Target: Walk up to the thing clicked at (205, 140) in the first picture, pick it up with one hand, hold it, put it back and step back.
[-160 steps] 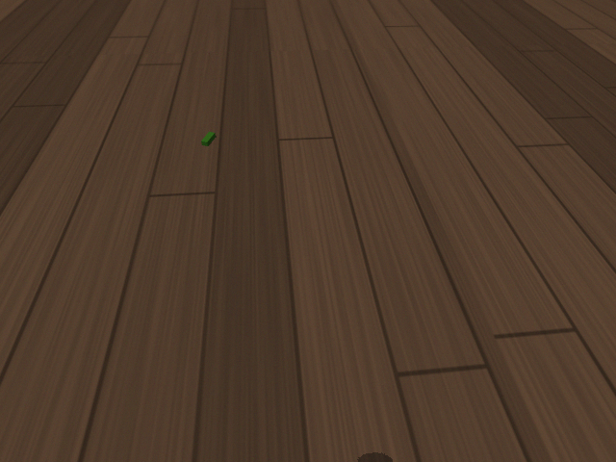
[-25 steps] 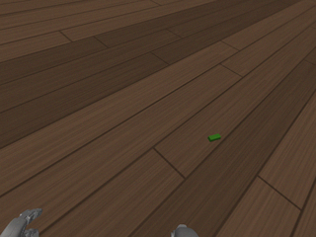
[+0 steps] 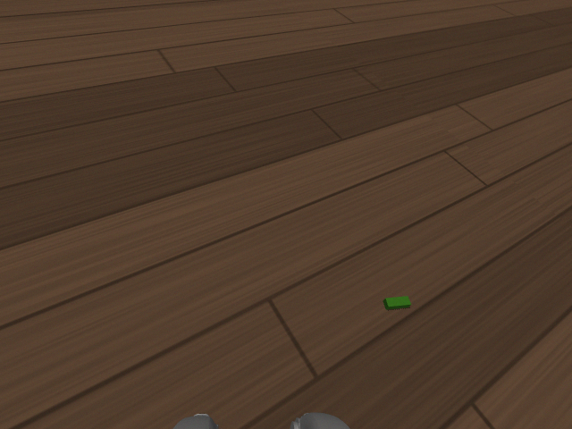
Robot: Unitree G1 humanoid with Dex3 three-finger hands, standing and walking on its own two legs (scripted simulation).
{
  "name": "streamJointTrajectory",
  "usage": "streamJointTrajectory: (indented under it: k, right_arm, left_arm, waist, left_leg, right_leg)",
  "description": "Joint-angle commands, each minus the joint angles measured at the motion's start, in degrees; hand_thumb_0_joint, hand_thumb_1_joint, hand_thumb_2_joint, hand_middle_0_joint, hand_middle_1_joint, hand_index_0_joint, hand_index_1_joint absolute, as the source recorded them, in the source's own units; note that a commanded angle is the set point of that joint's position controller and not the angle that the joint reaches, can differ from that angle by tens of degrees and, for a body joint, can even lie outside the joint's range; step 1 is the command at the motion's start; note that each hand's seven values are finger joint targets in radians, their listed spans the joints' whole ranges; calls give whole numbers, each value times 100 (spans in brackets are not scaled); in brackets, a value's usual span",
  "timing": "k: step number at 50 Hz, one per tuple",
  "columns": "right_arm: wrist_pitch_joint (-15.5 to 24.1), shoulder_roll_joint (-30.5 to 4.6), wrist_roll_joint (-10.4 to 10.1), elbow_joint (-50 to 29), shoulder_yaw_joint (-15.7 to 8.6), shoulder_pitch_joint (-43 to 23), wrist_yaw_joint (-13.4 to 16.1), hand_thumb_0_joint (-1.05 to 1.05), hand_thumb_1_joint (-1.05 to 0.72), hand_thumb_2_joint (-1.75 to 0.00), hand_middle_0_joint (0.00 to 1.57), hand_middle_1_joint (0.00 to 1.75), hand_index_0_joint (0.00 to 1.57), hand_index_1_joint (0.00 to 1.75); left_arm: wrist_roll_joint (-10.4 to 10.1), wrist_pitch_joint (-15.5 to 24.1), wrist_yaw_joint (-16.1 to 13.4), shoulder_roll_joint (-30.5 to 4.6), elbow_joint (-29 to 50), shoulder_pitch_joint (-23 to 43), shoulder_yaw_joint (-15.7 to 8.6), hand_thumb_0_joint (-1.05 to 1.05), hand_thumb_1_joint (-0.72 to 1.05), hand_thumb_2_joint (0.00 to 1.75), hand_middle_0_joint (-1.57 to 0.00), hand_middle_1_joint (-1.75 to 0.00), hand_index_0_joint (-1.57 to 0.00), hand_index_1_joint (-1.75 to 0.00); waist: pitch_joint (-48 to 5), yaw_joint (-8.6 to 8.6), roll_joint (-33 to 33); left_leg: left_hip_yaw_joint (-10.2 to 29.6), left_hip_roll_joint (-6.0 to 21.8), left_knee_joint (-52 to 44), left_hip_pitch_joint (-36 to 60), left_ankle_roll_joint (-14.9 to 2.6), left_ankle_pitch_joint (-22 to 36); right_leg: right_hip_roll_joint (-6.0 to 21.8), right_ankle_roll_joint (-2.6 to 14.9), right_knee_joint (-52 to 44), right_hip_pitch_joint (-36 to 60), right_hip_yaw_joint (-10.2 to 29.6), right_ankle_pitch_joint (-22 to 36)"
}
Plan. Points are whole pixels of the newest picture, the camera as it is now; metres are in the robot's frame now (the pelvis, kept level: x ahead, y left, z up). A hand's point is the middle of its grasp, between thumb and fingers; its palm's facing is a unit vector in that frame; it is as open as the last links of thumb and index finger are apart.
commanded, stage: walk up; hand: left
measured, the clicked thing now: (397, 302) +0.69 -0.53 -0.73
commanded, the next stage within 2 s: none
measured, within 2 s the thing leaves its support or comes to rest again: neither
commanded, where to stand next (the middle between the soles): +0.37 -0.82 m, yaw +11 degrees
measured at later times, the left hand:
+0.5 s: hand out of the picture +0.12 +0.05 -0.14, palm faces +0.10 -0.93 -0.34, open 7.4 cm
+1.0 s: hand (350, 372) +0.25 -0.13 -0.16, palm faces +0.05 -0.92 -0.39, open 7.4 cm
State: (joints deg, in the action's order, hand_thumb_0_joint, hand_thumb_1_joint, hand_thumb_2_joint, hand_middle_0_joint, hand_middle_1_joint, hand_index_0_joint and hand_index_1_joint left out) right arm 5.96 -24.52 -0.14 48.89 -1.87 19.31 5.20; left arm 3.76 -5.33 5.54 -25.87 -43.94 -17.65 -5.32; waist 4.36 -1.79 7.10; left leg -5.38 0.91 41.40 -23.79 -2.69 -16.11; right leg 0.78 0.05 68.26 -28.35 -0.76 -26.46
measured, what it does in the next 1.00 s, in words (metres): steps to the right: right foot, then left foot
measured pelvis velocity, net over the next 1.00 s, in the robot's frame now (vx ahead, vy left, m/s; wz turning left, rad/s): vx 0.18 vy -0.45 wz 0.12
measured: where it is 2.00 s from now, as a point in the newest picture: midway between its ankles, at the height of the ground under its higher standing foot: (505, 418)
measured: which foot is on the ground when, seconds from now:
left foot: down 0.00-0.26, up 0.28-0.54, down 0.56-0.98, up 1.00-1.00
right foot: up 0.00-0.24, down 0.26-0.56, up 0.58-0.96, down 0.98-1.00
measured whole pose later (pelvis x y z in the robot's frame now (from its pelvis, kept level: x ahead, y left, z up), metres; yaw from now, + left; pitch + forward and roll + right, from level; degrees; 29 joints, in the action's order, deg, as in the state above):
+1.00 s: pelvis +0.18 -0.45 -0.02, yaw +7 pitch +0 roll -1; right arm 3.5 -31.3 2.4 54.6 -4.4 21.0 5.1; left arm 4.0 -4.7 6.0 -29.6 -43.8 -13.6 -8.3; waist 2.6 1.2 3.9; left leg 5.1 14.1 52.2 -28.8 -1.5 -26.0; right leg 5.1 -3.1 50.5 -27.9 1.2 -22.7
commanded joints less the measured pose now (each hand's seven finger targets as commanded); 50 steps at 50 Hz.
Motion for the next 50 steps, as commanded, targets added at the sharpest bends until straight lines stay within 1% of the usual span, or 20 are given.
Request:
streamJointTrajectory:
  k: [1,9,12,13,14,15,19,22,25,26,27,28,29,33,37,43,46,48,49,50]
  right_arm:
    - [138,-2000,57,-173,-568,316,136,0,-90,-90,20,30,20,30]
    - [89,-2522,234,-86,-726,91,44,0,-90,-90,20,30,20,30]
    - [-56,-2223,268,-83,-611,-466,61,0,-90,-90,20,30,20,30]
    - [-116,-1612,265,-76,-415,-406,86,0,-90,-90,20,30,20,30]
    - [-115,-1047,119,-244,-232,-307,132,0,-90,-90,20,30,20,30]
    - [-136,-1383,125,-273,-398,-466,277,0,-90,-90,20,30,20,30]
    - [-11,-1681,-16,518,-403,217,142,0,-90,-90,20,30,20,30]
    - [8,-1488,38,655,-407,598,77,0,-90,-90,20,30,20,30]
    - [63,-1342,3,711,-383,1141,81,0,-90,-90,20,30,20,30]
    - [86,-1418,29,837,-444,1695,134,0,-90,-90,20,30,20,30]
    - [104,-1840,114,826,-599,1936,216,0,-90,-90,20,30,20,30]
    - [93,-2336,224,547,-709,1701,292,0,-90,-90,20,30,20,30]
    - [67,-2523,58,275,-752,1193,336,0,-90,-90,20,30,20,30]
    - [81,-1949,60,214,-564,311,239,0,-90,-90,20,30,20,30]
    - [139,-2047,135,175,-615,385,148,0,-90,-90,20,30,20,30]
    - [74,-2494,252,176,-782,411,113,0,-90,-90,20,30,20,30]
    - [-30,-2562,248,140,-746,-239,111,0,-90,-90,20,30,20,30]
    - [-159,-1955,302,227,-528,-181,113,0,-90,-90,20,30,20,30]
    - [-208,-1225,225,131,-283,-236,116,0,-90,-90,20,30,20,30]
    - [-225,-1363,128,-81,-418,-460,237,0,-90,-90,20,30,20,30]
  left_arm:
    - [-19,149,21,-1253,568,16,-494,0,90,90,-20,-30,-20,-30]
    - [-77,114,133,-1160,608,470,-544,0,90,90,-20,-30,-20,-30]
    - [-83,171,63,-1169,131,-668,-685,0,90,90,-20,-30,-20,-30]
    - [13,241,-16,-1466,-41,-1301,-780,0,90,90,-20,-30,-20,-30]
    - [54,326,-81,-2050,152,-1149,-836,0,90,90,-20,-30,-20,-30]
    - [-53,378,-153,-2413,460,-147,-827,0,90,90,-20,-30,-20,-30]
    - [-105,379,-224,-1552,454,445,-619,0,90,90,-20,-30,-20,-30]
    - [-52,383,-203,-1249,615,545,-464,0,90,90,-20,-30,-20,-30]
    - [-27,297,-176,-1084,819,897,-322,0,90,90,-20,-30,-20,-30]
    - [-44,264,-169,-947,936,1051,-260,0,90,90,-20,-30,-20,-30]
    - [-101,268,-160,-662,1004,815,-158,0,90,90,-20,-30,-20,-30]
    - [-113,237,-183,-409,1020,462,-117,0,90,90,-20,-30,-20,-30]
    - [-41,107,-236,-1036,849,96,-265,0,90,90,-20,-30,-20,-30]
    - [-36,68,-193,-1302,533,69,-413,0,90,90,-20,-30,-20,-30]
    - [3,18,-63,-1254,461,104,-457,0,90,90,-20,-30,-20,-30]
    - [-48,-4,47,-1168,599,615,-463,0,90,90,-20,-30,-20,-30]
    - [-73,48,44,-1151,352,53,-535,0,90,90,-20,-30,-20,-30]
    - [21,115,-36,-1352,-98,-1022,-701,0,90,90,-20,-30,-20,-30]
    - [144,165,-93,-1761,-76,-1305,-752,0,90,90,-20,-30,-20,-30]
    - [49,217,-157,-2217,289,-436,-733,0,90,90,-20,-30,-20,-30]
  waist:
    - [-285,48,-1162]
    - [-338,189,-2013]
    - [-673,-562,-1310]
    - [-775,-941,124]
    - [-424,-874,1572]
    - [-227,-405,1404]
    - [-25,57,695]
    - [-174,98,671]
    - [-440,362,358]
    - [-691,640,-36]
    - [-895,797,-1027]
    - [-1001,572,-1693]
    - [-1046,415,-715]
    - [-183,25,-791]
    - [-138,171,-1157]
    - [-296,388,-1918]
    - [-441,-97,-2011]
    - [-778,-668,-472]
    - [-361,-971,1259]
    - [-47,-530,1403]
  left_leg:
    - [2153,1693,-1788,364,-1119,-404]
    - [1839,1428,-1604,-297,-931,-1804]
    - [857,952,-13,-1273,-532,-1116]
    - [157,346,1887,-1943,-300,-1107]
    - [110,-407,3106,-3388,-25,-2252]
    - [781,136,3376,-3077,-16,-2003]
    - [407,371,2170,-1878,-11,-1168]
    - [8,160,1292,-905,-39,-1038]
    - [-40,44,-201,563,-143,169]
    - [263,138,-907,1449,-50,725]
    - [1470,831,-1680,2336,-118,428]
    - [4173,2299,-2163,2888,-498,192]
    - [4748,2914,-2279,2451,-922,-327]
    - [2468,1856,-2153,638,-723,-896]
    - [2038,1759,-1981,364,-1047,-1060]
    - [1766,1671,-1674,242,-974,-1654]
    - [1221,1568,-1232,-746,-716,-1391]
    - [222,758,876,-1576,-339,-1565]
    - [-294,104,2821,-2917,-54,-2140]
    - [541,-173,3178,-2993,25,-2068]
  right_leg:
    - [747,-58,157,-905,698,386]
    - [643,-75,-1420,-289,78,211]
    - [91,-53,-2826,1727,-561,582]
    - [180,44,-3700,2410,-149,155]
    - [1645,536,-4902,2247,2709,-89]
    - [2221,1207,-5656,1687,3939,-913]
    - [1382,1392,-4433,1287,1623,566]
    - [1370,1602,-4423,1076,1249,1333]
    - [1173,1419,-3877,657,700,1764]
    - [978,1202,-3035,356,426,1842]
    - [525,772,-1821,-407,37,1416]
    - [-157,308,-811,-1553,366,-174]
    - [36,110,-165,-1581,983,-421]
    - [377,98,97,-937,1217,408]
    - [474,-126,159,-970,899,538]
    - [669,-154,-1112,-792,419,8]
    - [473,-16,-2222,650,-63,270]
    - [-55,39,-3224,2073,-407,280]
    - [863,322,-4210,1814,1372,-937]
    - [1676,936,-5652,1113,3465,-1305]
